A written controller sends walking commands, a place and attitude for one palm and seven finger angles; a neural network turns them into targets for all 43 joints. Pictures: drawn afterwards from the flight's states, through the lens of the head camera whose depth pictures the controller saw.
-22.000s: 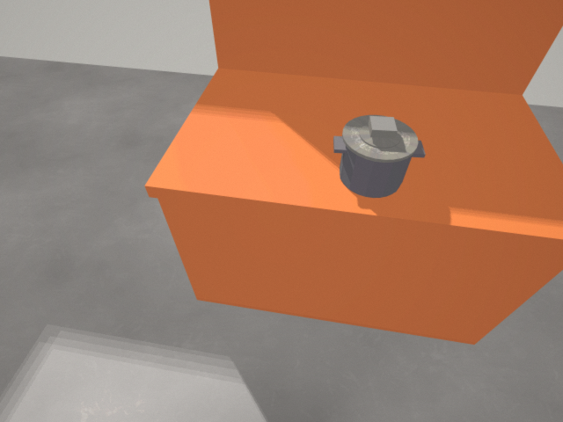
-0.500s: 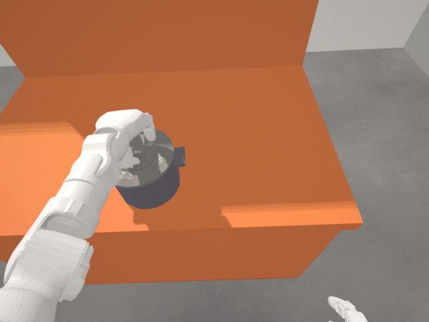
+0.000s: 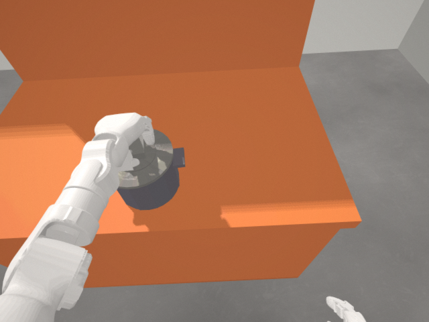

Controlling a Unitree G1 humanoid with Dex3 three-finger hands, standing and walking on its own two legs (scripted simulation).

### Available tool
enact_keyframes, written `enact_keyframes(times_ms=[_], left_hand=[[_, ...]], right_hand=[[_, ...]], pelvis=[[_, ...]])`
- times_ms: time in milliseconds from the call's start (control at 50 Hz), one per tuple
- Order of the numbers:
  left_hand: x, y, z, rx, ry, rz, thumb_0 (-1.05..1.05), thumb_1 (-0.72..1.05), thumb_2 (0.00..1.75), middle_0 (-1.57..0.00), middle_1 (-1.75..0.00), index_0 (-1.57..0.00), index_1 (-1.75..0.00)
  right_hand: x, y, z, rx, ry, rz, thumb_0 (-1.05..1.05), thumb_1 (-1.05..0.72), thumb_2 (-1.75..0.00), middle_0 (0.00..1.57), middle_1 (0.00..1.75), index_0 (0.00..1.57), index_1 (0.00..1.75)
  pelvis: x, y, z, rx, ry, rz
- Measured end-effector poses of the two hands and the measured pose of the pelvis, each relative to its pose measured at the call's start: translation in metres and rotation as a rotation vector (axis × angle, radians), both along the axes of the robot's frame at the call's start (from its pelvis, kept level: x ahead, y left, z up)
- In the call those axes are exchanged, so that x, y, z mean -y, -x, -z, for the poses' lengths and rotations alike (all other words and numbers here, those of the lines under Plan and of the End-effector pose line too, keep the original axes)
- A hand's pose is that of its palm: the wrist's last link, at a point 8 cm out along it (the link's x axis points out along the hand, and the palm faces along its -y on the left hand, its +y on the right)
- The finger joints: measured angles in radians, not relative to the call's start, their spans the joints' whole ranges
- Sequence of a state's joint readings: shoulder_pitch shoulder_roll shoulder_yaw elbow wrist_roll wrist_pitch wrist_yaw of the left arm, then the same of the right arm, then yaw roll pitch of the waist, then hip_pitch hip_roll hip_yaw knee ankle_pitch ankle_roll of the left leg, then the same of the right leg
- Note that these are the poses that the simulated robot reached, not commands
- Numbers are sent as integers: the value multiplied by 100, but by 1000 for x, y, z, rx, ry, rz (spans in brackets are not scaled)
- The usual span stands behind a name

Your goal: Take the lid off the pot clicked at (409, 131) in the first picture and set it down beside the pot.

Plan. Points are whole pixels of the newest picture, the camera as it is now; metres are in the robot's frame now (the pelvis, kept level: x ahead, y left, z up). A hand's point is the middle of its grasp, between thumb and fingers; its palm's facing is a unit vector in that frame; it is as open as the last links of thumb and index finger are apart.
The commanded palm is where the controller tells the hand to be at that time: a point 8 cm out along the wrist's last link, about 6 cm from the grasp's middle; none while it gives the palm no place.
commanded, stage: close the fingers and squeeze the knob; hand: left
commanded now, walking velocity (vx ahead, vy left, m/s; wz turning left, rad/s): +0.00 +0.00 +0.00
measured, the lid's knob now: (132, 148) +0.46 +0.18 +0.04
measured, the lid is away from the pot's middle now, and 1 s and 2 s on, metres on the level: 0.00 0.01 0.01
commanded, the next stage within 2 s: lift the lid straight up in 0.10 s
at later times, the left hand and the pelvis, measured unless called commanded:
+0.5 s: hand (126, 150) +0.42 +0.18 +0.08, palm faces -0.31 -0.07 -0.95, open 7.2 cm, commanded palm +0.41 +0.19 +0.15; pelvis +0.00 -0.01 +0.00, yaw +1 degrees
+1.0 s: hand (119, 138) +0.42 +0.18 +0.12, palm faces -0.30 -0.04 -0.95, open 7.1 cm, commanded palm +0.42 +0.19 +0.19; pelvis -0.01 +0.00 +0.00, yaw +2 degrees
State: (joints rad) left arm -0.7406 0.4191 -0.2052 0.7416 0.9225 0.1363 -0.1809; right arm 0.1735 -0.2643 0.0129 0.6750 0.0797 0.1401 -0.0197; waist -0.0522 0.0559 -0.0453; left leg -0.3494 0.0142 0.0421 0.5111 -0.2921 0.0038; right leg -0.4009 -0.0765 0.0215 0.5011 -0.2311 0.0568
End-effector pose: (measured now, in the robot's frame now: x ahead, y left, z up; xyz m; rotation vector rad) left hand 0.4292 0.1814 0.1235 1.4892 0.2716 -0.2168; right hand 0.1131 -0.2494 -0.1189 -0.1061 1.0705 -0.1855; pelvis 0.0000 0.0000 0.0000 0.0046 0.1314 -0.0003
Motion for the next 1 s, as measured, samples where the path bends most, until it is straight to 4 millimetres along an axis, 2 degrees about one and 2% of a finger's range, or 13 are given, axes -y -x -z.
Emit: enact_keyframes(times_ms=[280, 440, 800, 1000], left_hand=[[2, 6, -1, 1, 8, -5, 1, 15, 98, -48, -80, -69, -96], [0, 8, -9, 3, 2, -10, 0, 16, 96, -48, -79, -73, -98], [-7, 17, -38, 2, -21, -7, 0, 15, 98, -50, -79, -77, -98], [-2, 9, -50, 9, -31, 16, 0, 15, 98, -50, -79, -78, -99]], right_hand=[[1, -11, -1, 17, -2, -18, 1, -91, -90, 20, 30, 20, 30], [3, -18, -3, 29, 7, -30, 1, -91, -90, 20, 30, 20, 30], [-7, -31, -5, 62, 0, -72, 1, -91, -90, 20, 30, 20, 30], [-11, -25, -5, 60, 5, -72, 1, -91, -90, 20, 30, 20, 30]], pelvis=[[4, -2, -1, 10, 0, -4], [5, -2, -1, 21, 1, -12], [3, 2, -3, 48, 1, -26], [2, 6, -4, 50, -1, -26]])
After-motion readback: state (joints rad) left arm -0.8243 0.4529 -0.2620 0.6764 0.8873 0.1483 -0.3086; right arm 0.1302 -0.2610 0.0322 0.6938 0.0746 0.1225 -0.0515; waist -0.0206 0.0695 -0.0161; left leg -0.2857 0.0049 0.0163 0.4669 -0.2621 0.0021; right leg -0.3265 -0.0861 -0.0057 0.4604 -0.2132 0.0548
